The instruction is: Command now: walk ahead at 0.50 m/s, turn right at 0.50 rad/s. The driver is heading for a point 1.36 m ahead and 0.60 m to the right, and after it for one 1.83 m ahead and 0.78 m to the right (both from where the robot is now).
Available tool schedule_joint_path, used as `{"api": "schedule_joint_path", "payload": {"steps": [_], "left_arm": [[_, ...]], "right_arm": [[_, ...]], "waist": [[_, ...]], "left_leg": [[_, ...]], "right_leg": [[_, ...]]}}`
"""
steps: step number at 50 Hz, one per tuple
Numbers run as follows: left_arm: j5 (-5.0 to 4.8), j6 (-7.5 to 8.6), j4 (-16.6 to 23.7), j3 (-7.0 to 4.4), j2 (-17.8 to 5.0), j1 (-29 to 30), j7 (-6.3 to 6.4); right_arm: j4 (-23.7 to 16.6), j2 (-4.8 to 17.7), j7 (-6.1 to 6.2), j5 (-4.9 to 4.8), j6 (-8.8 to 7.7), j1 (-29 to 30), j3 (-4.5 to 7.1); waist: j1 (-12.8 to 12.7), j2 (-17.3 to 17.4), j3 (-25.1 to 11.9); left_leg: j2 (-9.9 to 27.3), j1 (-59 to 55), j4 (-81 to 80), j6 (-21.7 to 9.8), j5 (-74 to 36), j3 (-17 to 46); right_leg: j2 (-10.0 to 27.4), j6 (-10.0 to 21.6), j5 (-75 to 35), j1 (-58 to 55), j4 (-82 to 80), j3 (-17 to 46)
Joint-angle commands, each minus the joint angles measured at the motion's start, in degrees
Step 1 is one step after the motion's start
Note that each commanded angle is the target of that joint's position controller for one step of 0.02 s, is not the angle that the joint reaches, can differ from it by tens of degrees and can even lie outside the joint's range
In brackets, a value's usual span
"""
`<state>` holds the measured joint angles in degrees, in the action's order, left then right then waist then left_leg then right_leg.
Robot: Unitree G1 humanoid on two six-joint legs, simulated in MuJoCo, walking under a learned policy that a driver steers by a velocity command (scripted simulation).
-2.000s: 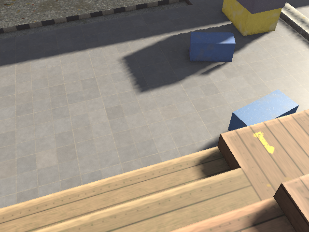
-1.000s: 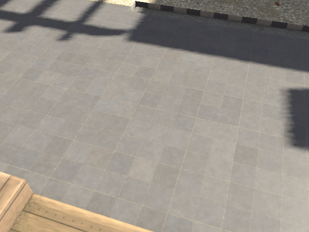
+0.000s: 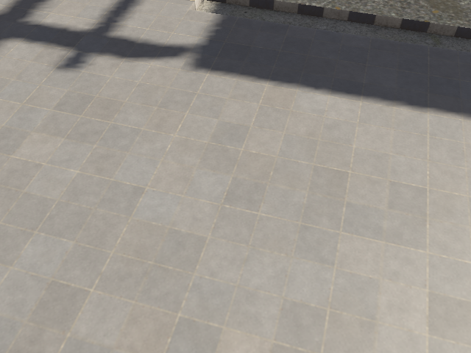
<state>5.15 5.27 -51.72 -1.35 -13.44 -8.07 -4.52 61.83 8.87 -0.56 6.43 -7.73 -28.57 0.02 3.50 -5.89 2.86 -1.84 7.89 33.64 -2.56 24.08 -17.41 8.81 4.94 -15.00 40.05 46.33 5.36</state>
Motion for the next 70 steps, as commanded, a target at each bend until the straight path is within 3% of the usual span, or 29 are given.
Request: {"api": "schedule_joint_path", "payload": {"steps": [1, 8, 9, 10, 12, 13, 14, 15, 17, 19, 21, 23, 27, 30, 31, 32, 33, 34, 36, 44, 52, 53, 54, 55, 56, 58, 61, 65, 70], "left_arm": [[-0.33, -1.03, 2.7, 0.20, -1.1, -2.5, -0.06], [1.11, -2.17, 7.0, 0.93, -0.3, 14.2, -0.25], [-12.85, -3.23, 10.1, -0.63, -2.1, 23.1, -0.85], [-12.23, -3.39, 9.5, -0.39, -1.5, 20.6, -1.25], [-7.70, -3.70, 3.1, -2.92, -3.3, 0.2, -0.44], [-6.37, -4.30, 0.2, -5.24, -9.1, -10.6, 0.96], [-4.47, -3.72, -1.2, -5.79, -16.8, -17.3, 2.00], [-4.76, -4.42, -0.6, -5.32, -15.5, -22.6, 3.21], [-5.02, -6.80, 2.0, -4.80, -13.5, -16.5, 6.27], [-4.64, -6.75, 6.5, -3.57, -11.0, -2.8, 6.41], [-5.12, -5.01, 9.4, -3.66, -11.3, 7.3, 5.60], [-4.86, -4.73, 10.5, -3.98, -11.1, 9.0, 6.48], [-6.68, -5.56, 8.4, -4.20, -9.4, 3.9, 7.83], [-6.48, -5.96, 9.1, -3.76, -5.4, 2.3, 8.35], [-5.24, -5.72, 9.1, -3.05, -0.7, -2.2, 7.99], [-6.33, -5.16, 11.2, -3.03, -0.1, -7.9, 7.68], [-7.43, -5.19, 12.2, -4.39, -5.5, -7.8, 7.42], [-7.53, -6.19, 11.9, -5.78, -9.3, -4.0, 7.81], [-6.38, -8.66, 11.5, -6.87, -10.6, -3.7, 8.62], [-6.17, -8.63, 16.5, -4.77, -4.6, 1.3, 6.32], [-6.17, -9.04, 16.0, -5.34, -5.1, -4.2, 4.56], [-5.95, -8.99, 15.3, -6.17, -7.1, -6.6, 4.87], [-5.83, -8.57, 16.1, -7.82, -14.6, -7.6, 5.69], [-3.64, -7.69, 18.0, -7.70, -16.6, -6.8, 5.13], [-2.70, -6.70, 18.5, -6.97, -13.9, -5.9, 4.74], [-5.59, -6.13, 18.4, -5.39, -8.9, 0.0, 5.31], [-5.75, -6.20, 18.3, -3.93, -5.8, 3.3, 6.07], [-5.32, -5.72, 16.4, -3.84, -5.7, -0.5, 6.25], [-5.14, -4.80, 14.8, -4.77, -9.3, -5.8, 5.71]], "right_arm": [[-2.8, 0.7, -0.28, 1.01, -1.21, 0.1, -1.38], [2.1, 2.9, 2.77, -1.59, 1.29, -11.4, -0.67], [-0.9, 10.2, 4.12, -10.79, 3.77, -1.2, 3.15], [-2.1, 10.5, 4.58, -10.54, 4.67, -1.8, 3.21], [-2.6, 9.3, 4.27, -9.34, 5.38, -1.6, 3.73], [-3.6, 8.9, 3.64, -9.02, 4.06, 1.7, 4.37], [-7.6, 5.0, 2.07, -8.40, 1.70, 0.3, 2.68], [-11.9, 6.7, 0.37, -10.35, -0.52, 5.9, 2.44], [-18.2, 4.3, 1.29, -9.97, -0.02, 14.6, 1.46], [-16.6, 4.8, 3.28, -8.81, 2.99, 12.2, 2.39], [-16.3, 6.7, 5.05, -7.58, 5.23, 11.9, 3.62], [-16.2, 6.5, 5.32, -6.30, 4.54, 15.2, 4.20], [-19.7, 7.5, 3.47, -8.05, 5.23, 22.6, 4.64], [-19.4, 10.9, 2.79, -6.32, 6.23, 19.9, 6.59], [-18.8, 14.6, 2.77, -4.90, 6.18, 15.3, 7.56], [-19.8, 17.0, 2.27, -3.78, 6.45, 13.7, 7.96], [-21.8, 17.6, 1.65, -3.48, 6.21, 16.9, 8.01], [-23.1, 14.2, 1.55, -3.90, 6.19, 20.7, 7.37], [-24.3, 10.0, 2.04, -5.68, 7.20, 28.9, 5.99], [-22.3, 12.7, 4.07, -5.68, 7.28, 24.5, 6.44], [-21.2, 14.8, 2.90, -7.59, 8.55, 22.5, 7.26], [-20.4, 13.0, 2.63, -7.31, 8.88, 20.9, 6.95], [-22.9, 8.8, 1.95, -5.08, 8.81, 21.9, 5.64], [-25.9, 10.4, 1.85, -5.46, 8.00, 27.1, 5.91], [-26.0, 13.3, 2.11, -6.63, 7.96, 30.2, 6.62], [-23.7, 12.8, 3.22, -5.96, 8.56, 27.1, 6.74], [-22.5, 11.3, 2.69, -5.78, 9.01, 23.4, 6.26], [-22.8, 9.0, 1.59, -6.45, 8.87, 25.6, 4.87], [-24.2, 12.6, 0.66, -7.83, 6.59, 29.4, 5.60]], "waist": [[-2.9, 6.1, 4.8], [5.7, 6.4, 11.2], [7.1, 5.8, 16.9], [5.5, 3.0, 11.0], [-2.9, 5.7, -4.2], [-9.4, 0.1, -9.6], [-11.6, -11.6, -22.7], [-15.8, -10.8, -35.9], [-12.1, 0.3, -32.3], [-3.5, 11.0, -20.2], [1.7, 7.7, -5.6], [0.6, 3.2, -8.1], [-1.1, -2.9, -11.2], [1.2, -1.3, -8.3], [0.5, 10.1, -9.8], [-2.7, 23.9, -14.3], [-3.7, 23.8, -17.3], [-3.5, 19.0, -12.7], [-6.0, 15.9, -8.3], [-3.3, 14.0, -11.4], [-4.6, 14.9, -11.1], [-5.0, 10.2, -10.1], [-3.3, -8.9, -8.8], [-5.6, -11.1, -12.4], [-6.8, -4.3, -12.1], [-3.3, 0.9, -10.5], [-1.1, -0.1, -11.6], [-3.4, -0.7, -11.2], [-7.4, -3.2, -3.1]], "left_leg": [[18.3, 9.8, -9.4, -9.7, -13.8, 9.7], [21.1, -5.5, -2.9, -5.9, -6.8, 10.7], [18.5, 2.5, 7.2, -3.8, -17.3, 9.5], [17.8, -0.1, 14.8, -2.7, -27.4, 6.9], [15.1, 8.0, 40.2, 0.3, -34.9, 3.1], [9.7, 26.2, 61.1, 5.3, -12.1, 2.1], [6.0, 48.1, 88.9, 8.2, 31.0, 8.9], [6.5, 55.2, 92.1, 8.6, 29.8, 18.8], [9.6, 61.6, 80.9, 7.6, 21.6, 21.7], [10.8, 52.4, 70.1, 8.0, 10.2, 22.8], [9.3, 34.1, 42.7, 7.6, -1.8, 21.1], [3.1, 16.9, 20.5, 8.2, -18.7, 16.7], [1.7, 13.1, 7.2, 8.9, -23.9, 20.5], [3.1, 3.2, -1.3, 6.0, -23.5, 19.1], [14.4, -6.3, -2.7, 2.3, -36.7, 28.6], [27.0, -9.5, -8.8, -5.8, -40.2, 46.2], [28.5, -7.7, -14.9, -10.8, -21.2, 55.2], [25.4, -3.0, -16.2, -10.2, -10.2, 49.0], [19.6, 7.7, -16.7, -6.5, -6.4, 36.2], [19.9, 3.5, -16.5, -8.8, -17.2, 22.4], [20.7, 7.5, -8.0, -3.1, -16.3, 15.2], [18.2, 13.3, -0.2, 0.9, -13.2, 11.4], [10.2, 31.9, 22.2, 6.9, 5.9, 4.9], [5.0, 39.7, 32.9, 7.6, 13.0, 15.2], [5.0, 40.2, 38.2, 7.0, 9.6, 19.0], [6.6, 38.4, 36.9, 6.3, 0.2, 21.3], [5.9, 29.9, 34.0, 6.8, -8.3, 20.9], [6.1, 23.2, 16.3, 6.7, -10.4, 20.0], [4.5, 26.1, 7.8, 3.5, -2.2, 18.4]], "right_leg": [[1.9, -0.3, -6.6, -7.0, -2.5, 0.7], [0.9, -1.1, 0.2, -1.6, -18.7, -5.2], [-4.2, -1.7, 3.1, -0.6, -18.5, -7.0], [-6.6, -1.5, 1.4, -5.3, -20.9, -10.3], [-11.4, 1.4, -9.6, -34.7, -25.2, -15.0], [-5.1, 6.1, -31.7, -56.7, -24.4, -8.1], [10.2, 17.4, -69.7, -81.5, -4.7, 5.0], [16.0, 24.6, -63.9, -87.9, -5.2, 13.7], [15.4, 20.0, -21.5, -75.4, -15.3, 18.4], [18.0, 18.0, -4.5, -43.9, -21.6, 22.0], [7.7, 12.9, -0.1, -12.4, -28.2, 10.6], [-2.7, 9.3, -0.3, -4.9, -26.2, 0.8], [1.3, 7.8, 9.3, -14.9, -23.2, 8.0], [-4.3, 0.8, 33.0, -9.1, -15.7, 11.1], [-12.0, -3.6, 46.6, 0.0, 1.2, 5.6], [-16.7, -5.5, 57.2, 6.6, 16.9, 5.3], [-13.7, -5.8, 52.5, 9.3, 26.8, 6.9], [-11.6, -5.6, 46.5, 11.3, 31.8, 5.5], [-9.1, -6.6, 39.5, 6.0, 32.9, 3.4], [-6.6, -8.4, 33.1, -1.8, 14.8, -2.8], [-10.7, -2.1, 30.3, -23.8, -15.5, -11.4], [-8.9, 0.1, 24.2, -30.2, -21.2, -6.3], [6.7, 6.4, 3.1, -39.8, -23.5, 16.6], [14.0, 16.3, -2.8, -37.7, -25.4, 25.1], [11.8, 16.2, -0.9, -36.7, -25.8, 21.2], [5.6, 9.5, -0.2, -34.4, -23.8, 12.1], [2.3, 7.4, -3.1, -30.5, -23.3, 6.7], [0.8, 6.8, 16.6, -31.1, -26.2, 6.4], [4.9, 9.2, 42.6, -32.0, -32.6, 17.4]]}}
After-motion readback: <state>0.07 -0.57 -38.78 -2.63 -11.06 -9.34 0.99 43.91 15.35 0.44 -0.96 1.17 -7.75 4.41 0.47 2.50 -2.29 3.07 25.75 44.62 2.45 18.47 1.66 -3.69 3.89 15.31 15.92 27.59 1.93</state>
